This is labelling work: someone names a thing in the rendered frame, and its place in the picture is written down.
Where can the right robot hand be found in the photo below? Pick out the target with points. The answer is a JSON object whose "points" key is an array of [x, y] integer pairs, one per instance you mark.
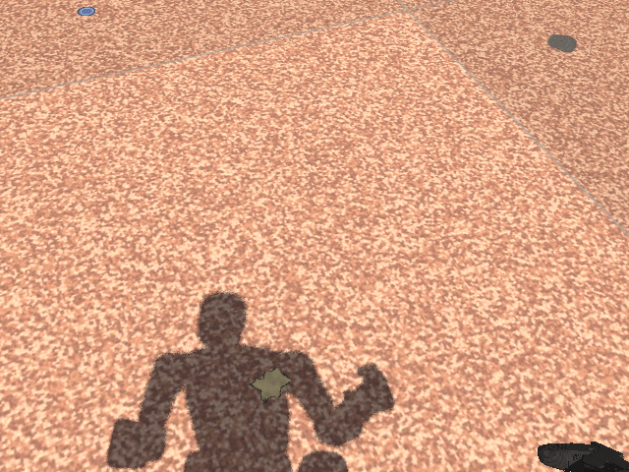
{"points": [[580, 457]]}

